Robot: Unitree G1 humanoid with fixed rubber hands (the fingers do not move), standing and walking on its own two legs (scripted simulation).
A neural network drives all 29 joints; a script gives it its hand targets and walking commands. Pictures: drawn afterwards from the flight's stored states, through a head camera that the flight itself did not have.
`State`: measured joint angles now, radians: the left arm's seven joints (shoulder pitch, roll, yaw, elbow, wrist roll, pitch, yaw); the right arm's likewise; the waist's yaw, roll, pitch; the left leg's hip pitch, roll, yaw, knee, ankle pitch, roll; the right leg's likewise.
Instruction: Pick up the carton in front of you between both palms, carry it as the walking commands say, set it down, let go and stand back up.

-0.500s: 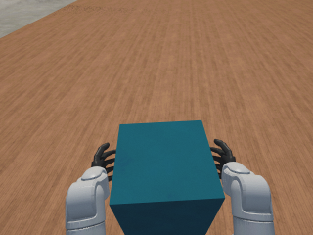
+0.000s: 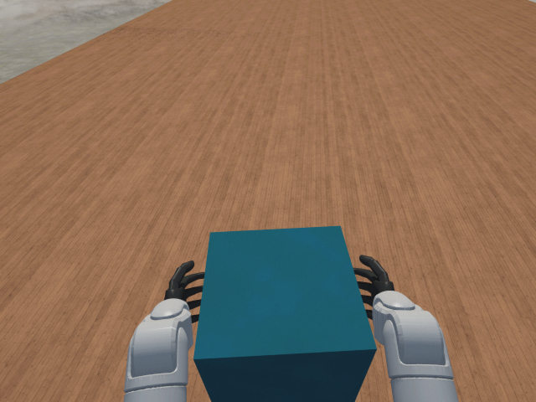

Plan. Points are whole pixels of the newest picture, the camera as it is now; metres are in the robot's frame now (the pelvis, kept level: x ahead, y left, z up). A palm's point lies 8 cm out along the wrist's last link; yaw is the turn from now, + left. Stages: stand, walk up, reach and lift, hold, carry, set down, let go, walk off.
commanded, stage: carry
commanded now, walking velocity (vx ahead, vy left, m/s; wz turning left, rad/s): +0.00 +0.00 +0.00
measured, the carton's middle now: (280, 326) +0.27 +0.00 -0.01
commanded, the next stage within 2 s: hold in 0.76 s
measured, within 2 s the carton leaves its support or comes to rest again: neither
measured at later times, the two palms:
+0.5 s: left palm (178, 311) +0.27 +0.16 +0.04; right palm (375, 304) +0.27 -0.14 +0.04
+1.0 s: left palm (159, 329) +0.25 +0.18 +0.04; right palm (358, 310) +0.27 -0.12 +0.03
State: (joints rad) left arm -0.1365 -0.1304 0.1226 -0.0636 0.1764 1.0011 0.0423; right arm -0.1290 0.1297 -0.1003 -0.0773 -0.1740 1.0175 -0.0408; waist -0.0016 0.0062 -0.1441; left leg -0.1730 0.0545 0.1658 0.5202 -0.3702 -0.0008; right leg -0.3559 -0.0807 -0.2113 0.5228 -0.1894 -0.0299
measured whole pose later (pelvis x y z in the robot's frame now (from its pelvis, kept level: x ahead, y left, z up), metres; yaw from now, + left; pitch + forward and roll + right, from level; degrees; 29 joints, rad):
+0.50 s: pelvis -0.02 +0.00 +0.00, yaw +0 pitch +2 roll +0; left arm -0.24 -0.15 0.21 0.18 0.24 0.70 0.01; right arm -0.23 0.14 -0.18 0.17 -0.24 0.72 -0.01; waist 0.00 0.01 -0.09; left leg -0.22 0.04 0.17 0.54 -0.35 0.01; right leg -0.39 -0.09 -0.21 0.52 -0.15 -0.03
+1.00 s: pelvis -0.03 +0.01 +0.01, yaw +6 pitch -7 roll +0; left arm -0.28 -0.16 0.23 0.27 0.25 0.65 0.00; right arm -0.24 0.15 -0.21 0.18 -0.26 0.71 -0.01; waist -0.02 0.04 0.10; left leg -0.04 -0.01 0.03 0.45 -0.29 0.03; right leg -0.16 -0.03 -0.04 0.39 -0.11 0.01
